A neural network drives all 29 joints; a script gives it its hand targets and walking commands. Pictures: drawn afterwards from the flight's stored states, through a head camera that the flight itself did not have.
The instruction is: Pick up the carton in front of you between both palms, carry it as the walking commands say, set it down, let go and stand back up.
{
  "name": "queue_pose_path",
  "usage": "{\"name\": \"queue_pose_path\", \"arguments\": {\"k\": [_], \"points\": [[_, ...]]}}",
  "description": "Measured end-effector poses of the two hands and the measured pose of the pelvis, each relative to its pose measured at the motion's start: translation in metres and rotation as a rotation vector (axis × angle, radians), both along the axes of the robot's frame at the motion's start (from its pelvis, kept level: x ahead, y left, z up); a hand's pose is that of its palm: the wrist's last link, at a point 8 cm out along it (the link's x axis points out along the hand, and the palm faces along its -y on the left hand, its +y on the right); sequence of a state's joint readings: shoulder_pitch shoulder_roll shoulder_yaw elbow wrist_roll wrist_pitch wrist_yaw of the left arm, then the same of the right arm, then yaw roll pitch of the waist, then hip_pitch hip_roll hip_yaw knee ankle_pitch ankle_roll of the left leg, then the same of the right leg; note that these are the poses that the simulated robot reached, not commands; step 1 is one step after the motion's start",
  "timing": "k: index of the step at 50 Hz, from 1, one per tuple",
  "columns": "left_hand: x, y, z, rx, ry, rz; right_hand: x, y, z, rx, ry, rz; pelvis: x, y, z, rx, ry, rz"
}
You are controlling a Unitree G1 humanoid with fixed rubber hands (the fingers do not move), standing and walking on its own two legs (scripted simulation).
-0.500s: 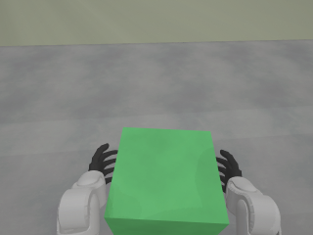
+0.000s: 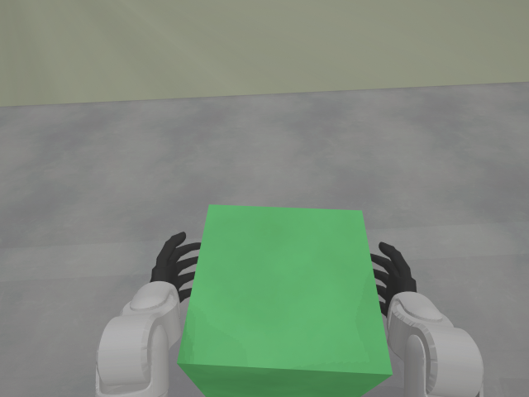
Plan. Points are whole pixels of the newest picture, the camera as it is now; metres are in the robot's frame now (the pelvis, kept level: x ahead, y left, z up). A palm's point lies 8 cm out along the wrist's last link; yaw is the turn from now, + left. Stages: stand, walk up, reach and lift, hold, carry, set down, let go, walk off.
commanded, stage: carry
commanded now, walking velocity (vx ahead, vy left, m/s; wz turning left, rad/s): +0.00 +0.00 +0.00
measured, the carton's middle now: (280, 313) +0.26 +0.00 +0.03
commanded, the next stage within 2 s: none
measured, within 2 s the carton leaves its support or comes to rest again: neither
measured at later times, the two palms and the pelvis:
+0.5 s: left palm (164, 249) +0.32 +0.17 +0.11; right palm (376, 255) +0.31 -0.13 +0.11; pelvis +0.07 +0.02 +0.01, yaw +0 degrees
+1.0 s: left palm (171, 260) +0.33 +0.17 +0.07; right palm (365, 271) +0.32 -0.13 +0.06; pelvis +0.06 +0.03 +0.00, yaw +0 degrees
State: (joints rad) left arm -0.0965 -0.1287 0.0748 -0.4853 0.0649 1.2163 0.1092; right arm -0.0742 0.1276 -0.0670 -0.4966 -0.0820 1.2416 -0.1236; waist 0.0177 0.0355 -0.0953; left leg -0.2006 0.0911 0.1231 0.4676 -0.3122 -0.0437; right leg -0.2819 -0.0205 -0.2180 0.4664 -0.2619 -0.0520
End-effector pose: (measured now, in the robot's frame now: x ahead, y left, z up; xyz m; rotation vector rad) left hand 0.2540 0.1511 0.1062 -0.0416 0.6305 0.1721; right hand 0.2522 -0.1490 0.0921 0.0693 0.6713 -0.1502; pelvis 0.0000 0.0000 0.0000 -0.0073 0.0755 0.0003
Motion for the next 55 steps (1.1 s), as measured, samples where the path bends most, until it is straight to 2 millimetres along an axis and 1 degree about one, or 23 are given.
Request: {"name": "queue_pose_path", "arguments": {"k": [4,9,19,22,26,32,37,40,43,47,55], "points": [[0.020,0.002,-0.004,-0.009,0.018,-0.006,0.018,0.002,-0.001,-0.010,0.017,-0.005,0.020,0.003,0.001,0.010,0.011,0.004],[0.036,0.005,-0.005,-0.014,0.026,-0.010,0.033,0.004,0.000,-0.016,0.026,-0.008,0.037,0.006,0.003,0.014,0.013,0.005],[0.054,0.010,0.007,-0.013,0.016,-0.011,0.051,0.010,0.012,-0.015,0.015,-0.009,0.060,0.012,0.014,0.011,0.006,0.004],[0.059,0.014,0.008,-0.017,0.012,-0.015,0.056,0.013,0.016,-0.020,0.011,-0.013,0.065,0.016,0.014,0.011,0.010,0.003],[0.063,0.019,0.003,-0.024,0.014,-0.001,0.063,0.019,0.011,-0.026,0.015,0.001,0.067,0.018,0.010,0.007,0.010,0.004],[0.066,0.017,-0.004,-0.003,0.029,-0.008,0.065,0.017,-0.001,-0.008,0.028,-0.004,0.070,0.018,0.004,0.001,0.006,0.007],[0.069,0.022,-0.016,-0.014,0.029,-0.019,0.065,0.021,-0.008,-0.031,0.029,-0.008,0.072,0.024,-0.002,0.007,-0.005,-0.007],[0.071,0.023,-0.024,-0.012,0.046,-0.025,0.067,0.022,-0.015,-0.045,0.046,-0.003,0.073,0.025,-0.004,0.009,-0.005,-0.008],[0.073,0.021,-0.031,-0.016,0.060,-0.045,0.068,0.023,-0.023,-0.036,0.060,0.007,0.071,0.026,-0.005,0.008,-0.006,-0.007],[0.074,0.021,-0.037,0.000,0.058,-0.054,0.067,0.023,-0.030,-0.042,0.057,0.011,0.067,0.027,-0.005,0.008,-0.009,-0.006],[0.070,0.022,-0.050,0.029,0.058,-0.065,0.064,0.024,-0.043,-0.065,0.057,0.030,0.055,0.027,-0.004,0.007,-0.017,-0.007]]}}
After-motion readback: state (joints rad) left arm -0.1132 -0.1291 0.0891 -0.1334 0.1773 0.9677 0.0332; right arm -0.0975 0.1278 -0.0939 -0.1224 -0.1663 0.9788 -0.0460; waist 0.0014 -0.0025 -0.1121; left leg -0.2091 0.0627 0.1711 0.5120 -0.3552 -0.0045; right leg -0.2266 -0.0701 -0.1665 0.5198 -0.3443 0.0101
